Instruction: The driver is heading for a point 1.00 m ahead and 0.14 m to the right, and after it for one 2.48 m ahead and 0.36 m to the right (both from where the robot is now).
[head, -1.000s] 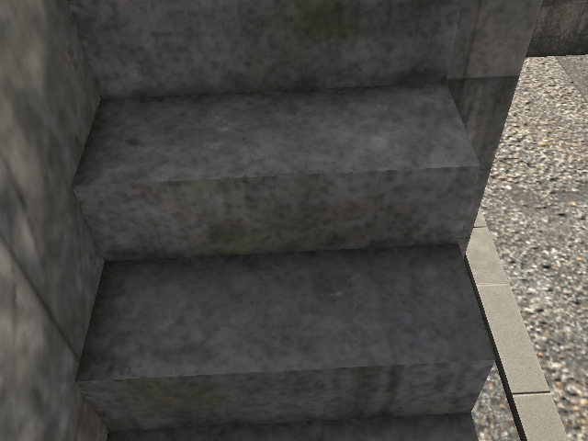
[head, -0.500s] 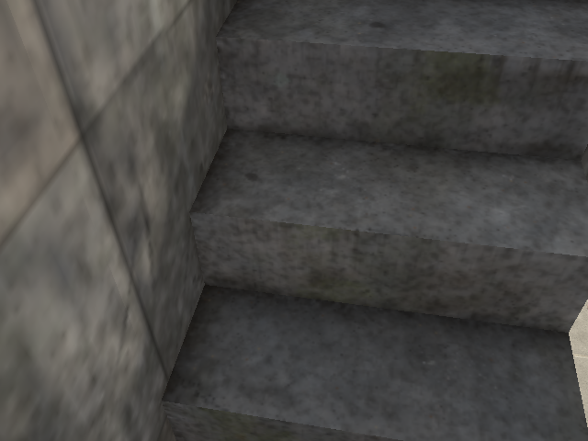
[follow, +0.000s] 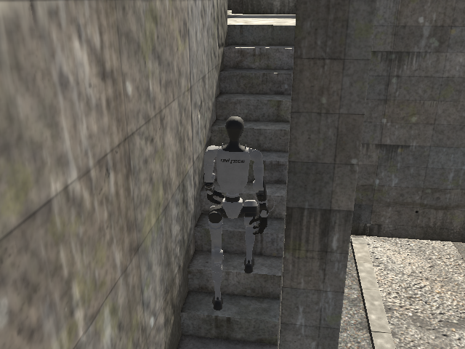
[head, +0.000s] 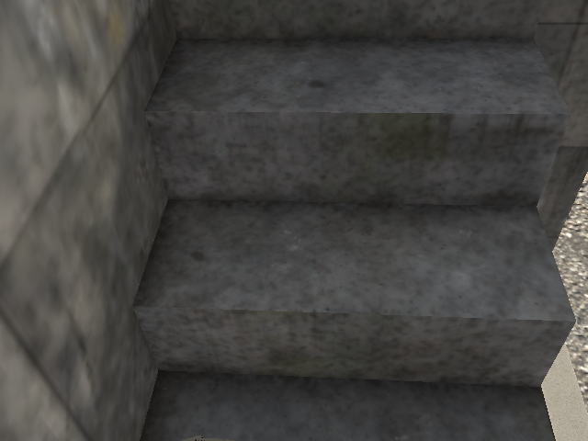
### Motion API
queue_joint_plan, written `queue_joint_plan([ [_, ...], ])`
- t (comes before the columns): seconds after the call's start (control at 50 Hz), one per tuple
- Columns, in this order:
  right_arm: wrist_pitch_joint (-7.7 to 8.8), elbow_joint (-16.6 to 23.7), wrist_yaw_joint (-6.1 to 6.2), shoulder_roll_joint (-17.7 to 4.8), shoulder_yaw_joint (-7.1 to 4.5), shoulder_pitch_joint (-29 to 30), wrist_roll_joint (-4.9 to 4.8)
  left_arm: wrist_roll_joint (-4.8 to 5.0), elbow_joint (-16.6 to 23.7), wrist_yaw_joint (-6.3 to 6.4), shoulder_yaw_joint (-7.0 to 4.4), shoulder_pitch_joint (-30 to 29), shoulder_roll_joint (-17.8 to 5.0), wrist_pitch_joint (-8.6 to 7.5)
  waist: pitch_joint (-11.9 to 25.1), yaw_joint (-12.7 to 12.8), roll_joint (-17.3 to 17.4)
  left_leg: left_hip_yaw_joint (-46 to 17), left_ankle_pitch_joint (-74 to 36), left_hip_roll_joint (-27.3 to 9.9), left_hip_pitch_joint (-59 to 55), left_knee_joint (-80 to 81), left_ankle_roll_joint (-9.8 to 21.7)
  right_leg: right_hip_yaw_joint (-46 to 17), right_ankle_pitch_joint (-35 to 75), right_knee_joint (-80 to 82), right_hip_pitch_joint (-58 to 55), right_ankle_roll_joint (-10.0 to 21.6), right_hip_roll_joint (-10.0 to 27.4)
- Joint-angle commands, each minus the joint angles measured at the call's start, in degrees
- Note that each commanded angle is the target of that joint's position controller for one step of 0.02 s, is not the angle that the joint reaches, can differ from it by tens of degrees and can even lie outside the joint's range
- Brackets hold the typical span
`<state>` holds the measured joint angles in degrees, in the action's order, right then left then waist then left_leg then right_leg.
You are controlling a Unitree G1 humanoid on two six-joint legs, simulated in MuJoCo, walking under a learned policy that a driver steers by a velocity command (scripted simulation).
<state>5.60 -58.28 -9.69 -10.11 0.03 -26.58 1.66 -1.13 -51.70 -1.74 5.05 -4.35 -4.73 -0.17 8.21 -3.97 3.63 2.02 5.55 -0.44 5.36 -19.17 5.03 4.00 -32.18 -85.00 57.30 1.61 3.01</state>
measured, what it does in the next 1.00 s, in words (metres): climbs: left foot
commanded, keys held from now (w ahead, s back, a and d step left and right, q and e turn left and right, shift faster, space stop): no key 0.96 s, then w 0.04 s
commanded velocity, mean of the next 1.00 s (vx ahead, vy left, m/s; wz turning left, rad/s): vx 0.02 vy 0.00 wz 0.00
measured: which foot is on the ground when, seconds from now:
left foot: down 0.00-0.04, up 0.06-0.38, down 0.40-1.00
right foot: down 0.00-1.00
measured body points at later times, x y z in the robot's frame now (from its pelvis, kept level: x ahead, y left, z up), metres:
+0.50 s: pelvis +0.08 -0.01 +0.12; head +0.07 +0.00 +0.57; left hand +0.20 +0.20 -0.02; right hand +0.17 -0.24 -0.01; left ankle +0.12 +0.13 -0.58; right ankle +0.09 -0.12 -0.58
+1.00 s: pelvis +0.08 -0.01 +0.15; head +0.10 -0.01 +0.60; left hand +0.12 +0.21 -0.01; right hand +0.19 -0.22 +0.01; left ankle +0.12 +0.13 -0.58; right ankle +0.09 -0.12 -0.58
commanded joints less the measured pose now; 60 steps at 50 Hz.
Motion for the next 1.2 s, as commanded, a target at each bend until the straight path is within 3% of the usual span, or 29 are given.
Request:
queue_joint_plan([
  [0.02,-1.04,-2.5,-0.29,-5.4,-1.41,-9.7,0.24,-1.97,2.0,0.91,-2.3,-2.3,-6.9,1.25,-0.3,3.6,0.2,-3.3,-62.7,-7.6,9.3,-3.9,6.0,-4.4,19.4,17.3,-22.1,5.3,-2.8],
  [0.04,-1.5,-3.0,-0.85,-3.9,-0.71,-11.1,1.39,-1.55,1.3,0.99,-2.01,-2.1,-6.9,1.97,0.0,2.7,-4.5,-1.5,-49.2,-5.8,11.2,-5.0,3.5,-9.5,19.5,22.4,-25.2,7.5,-0.5],
  [0.06,-1.95,-2.2,-1.04,-3.4,-0.56,-10.4,1.74,-1.57,0.3,1.2,-2.66,0.2,-8.1,2.65,-1.4,2.5,-6.0,0.7,-28.3,-2.6,12.5,-6.6,1.2,-15.6,7.9,30.9,-24.6,9.2,2.0],
  [0.08,-2.65,-0.2,-0.81,-1.5,0.07,-7.8,0.55,-1.43,-1.5,1.2,-3.08,2.3,-8.2,3.43,-2.2,3.3,-8.0,0.9,-16.8,0.1,11.4,-8.9,-1.1,-19.4,-6.0,39.6,-21.1,10.0,3.3],
  [0.1,-3.24,-0.2,-0.45,-2.1,0.05,-6.0,-0.05,-1.56,-1.8,1.03,-2.63,3.2,-7.1,3.58,-3.2,5.1,-8.4,-1.3,-12.0,-0.2,15.5,-14.9,-2.0,-25.1,-16.9,42.1,-19.7,11.0,4.2],
  [0.14,-4.05,0.2,0.93,-3.9,-0.37,-1.6,1.04,-1.97,-4.6,1.39,-3.44,12.8,-8.2,1.67,-0.4,11.5,-16.0,-11.7,4.0,0.1,26.7,-47.5,-5.4,-39.1,-22.3,49.8,-22.9,13.9,8.6],
  [0.16,-3.46,0.3,2.35,-4.4,-1.32,0.9,0.02,-1.71,-4.6,1.66,-4.62,14.8,-10.6,0.17,-1.2,12.4,-14.7,-19.5,6.0,3.2,35.5,-64.1,-6.1,-43.4,-15.0,52.6,-26.2,15.2,9.4],
  [0.18,-2.9,1.3,3.29,-5.5,-1.91,3.3,-0.51,-0.85,-4.3,1.61,-5.54,12.4,-13.6,-1.47,-1.3,10.5,-12.9,-21.6,7.3,5.6,41.5,-76.1,-6.1,-41.9,-7.3,53.6,-27.1,15.5,9.6],
  [0.2,-2.64,2.1,4.07,-5.9,-2.16,5.0,-0.06,0.18,-3.0,1.13,-5.53,7.8,-12.7,-3.03,-0.3,8.3,-9.0,-21.3,8.2,7.0,45.6,-82.4,-6.2,-38.8,2.1,52.1,-27.7,16.1,9.8],
  [0.24,-3.2,1.5,5.24,-4.8,-1.98,2.9,1.67,1.65,-0.6,0.64,-4.06,0.8,-7.0,-4.83,1.6,3.6,-2.6,-19.4,10.4,4.7,46.5,-83.3,-7.2,-30.5,16.6,50.4,-27.1,15.0,9.1],
  [0.28,-4.13,-1.4,4.6,-4.4,-1.85,-3.0,2.0,2.84,1.4,0.94,-2.05,-5.1,-3.7,-6.21,1.8,-1.7,-1.7,-16.1,9.4,1.3,38.8,-76.5,-9.5,-19.7,17.5,48.1,-19.5,10.5,5.5],
  [0.3,-4.1,-0.5,5.59,-5.1,-1.71,-2.5,1.34,2.53,1.4,0.19,-0.71,-3.8,-2.6,-6.74,2.7,-3.0,-0.3,-13.9,14.6,-1.5,39.3,-66.6,-13.9,-17.4,20.0,47.6,-20.8,8.4,5.5],
  [0.34,-4.02,0.3,5.36,-2.8,-0.6,-1.4,0.76,2.4,1.9,0.56,-1.23,-2.9,-6.6,-7.72,3.1,-3.5,-2.3,-7.7,19.9,-3.3,27.8,-47.9,-18.3,-9.3,24.4,47.1,-18.8,4.6,3.4],
  [0.36,-3.32,3.6,3.01,-0.7,1.59,6.2,-1.94,3.26,-1.1,-0.33,-1.24,1.7,-7.5,-6.87,-0.9,-0.6,-0.7,-3.3,42.1,-2.4,29.2,-18.5,-19.3,-7.0,13.0,50.0,-29.2,2.4,2.1],
  [0.38,-2.2,2.1,1.36,-1.7,1.15,5.0,-3.74,2.21,-6.0,-1.16,-3.2,11.2,-11.2,-4.77,-4.7,2.0,-1.9,-0.9,21.9,0.1,19.7,-13.3,-16.1,-7.2,1.1,48.4,-26.2,1.9,0.3],
  [0.4,0.51,3.6,1.12,-6.1,-0.31,8.1,-2.61,1.32,-9.3,-3.24,-4.67,19.2,-12.4,-4.18,-11.4,5.4,-4.3,-3.4,9.5,2.2,19.5,-21.7,-9.0,-5.6,5.2,47.3,-24.6,1.7,0.9],
  [0.42,2.17,7.8,1.14,-9.2,-0.51,13.5,-3.52,0.15,-9.1,-3.21,-4.43,20.0,-9.7,-4.6,-8.3,7.7,0.4,-12.5,1.5,0.3,24.9,-15.4,-2.6,-0.5,12.8,45.2,-32.5,1.2,-0.5],
  [0.44,2.38,8.6,0.63,-10.1,-0.9,16.8,-2.83,0.35,-8.0,-1.38,-4.17,17.5,-8.6,-5.48,-6.6,8.0,1.6,-17.6,-8.9,-2.2,26.3,-16.9,3.1,2.1,17.2,41.7,-35.7,0.2,-0.8],
  [0.46,1.92,9.0,0.94,-9.9,-1.36,17.8,-1.76,1.14,-8.5,-0.18,-4.18,14.0,-9.0,-6.04,-5.5,5.9,-1.1,-16.5,-13.0,-3.7,23.3,-17.1,4.8,2.2,18.6,40.7,-35.1,0.1,-1.4],
  [0.52,0.31,8.2,2.5,-6.3,-1.57,16.8,-2.27,1.32,-8.6,1.35,-3.66,11.8,-5.9,-4.71,-4.0,3.4,-3.4,-17.0,0.3,-3.1,19.9,-16.0,3.7,-0.2,17.8,44.1,-35.7,-0.1,-0.9],
  [0.66,-0.53,8.4,3.12,-4.6,-1.61,18.2,-1.18,1.27,-9.7,0.56,-4.29,10.9,-6.8,-4.39,-4.3,2.1,-2.5,-8.8,5.1,0.5,18.8,-15.3,0.0,-0.7,21.4,51.5,-39.7,2.0,-0.4],
  [0.74,-0.73,8.5,3.54,-4.9,-1.61,19.3,-0.99,1.12,-9.9,0.38,-4.52,11.4,-6.3,-4.46,-4.2,2.6,-2.6,-8.1,3.7,0.5,18.4,-14.4,-0.4,-0.5,21.3,51.7,-40.8,2.1,0.0],
  [0.76,-0.55,9.6,4.3,-5.7,-2.18,21.4,-0.07,1.46,-8.9,0.87,-4.7,11.4,-6.6,-5.31,-2.5,2.1,-3.9,-8.3,3.1,0.3,17.5,-14.9,0.0,-0.3,21.9,49.2,-40.1,2.0,0.0],
  [0.8,-0.69,8.4,4.08,-5.1,-1.79,19.8,-1.15,0.98,-9.8,0.72,-4.6,12.1,-6.5,-4.68,-4.4,3.0,-3.5,-8.9,3.6,0.1,18.6,-13.3,0.2,-0.3,20.0,51.6,-40.9,1.7,0.2],
  [0.96,-0.66,4.4,3.31,-3.4,-0.69,17.8,-0.57,0.32,-12.3,-1.21,-4.62,17.0,-5.1,-3.38,-7.4,4.1,-3.8,-7.3,7.8,1.4,21.4,-9.9,-3.1,-0.7,19.0,54.8,-46.0,1.4,-0.1],
  [1.02,-1.54,1.9,3.81,-5.3,-1.35,15.0,-0.2,-0.64,-13.6,-1.12,-5.36,19.9,-6.2,-3.1,-9.7,4.3,-3.3,-9.3,20.7,0.4,23.0,-5.7,-1.4,-0.8,5.8,56.3,-45.9,1.8,-0.1],
  [1.1,-1.68,2.4,5.6,-3.9,-2.3,16.3,1.18,-0.95,-13.0,0.61,-6.19,21.2,-7.3,-3.61,-10.3,4.7,-3.1,-11.3,25.4,-1.2,22.9,-4.8,2.9,-6.3,-0.6,59.9,-44.6,6.9,3.1],
  [1.14,-1.9,2.3,6.05,-2.4,-2.05,16.1,1.71,-0.86,-13.2,1.14,-6.62,23.0,-7.9,-3.88,-10.3,5.2,-5.1,-8.1,21.7,0.4,23.6,-8.0,2.6,-10.2,-1.6,63.5,-46.6,9.7,4.9],
  [1.2,-2.04,3.2,6.71,-1.7,-1.65,17.6,2.16,-0.87,-14.3,1.7,-7.95,28.8,-10.7,-2.95,-10.4,7.3,-9.0,-2.5,11.1,1.9,29.7,-17.7,0.1,-23.5,-2.2,69.6,-53.3,16.0,13.0],
])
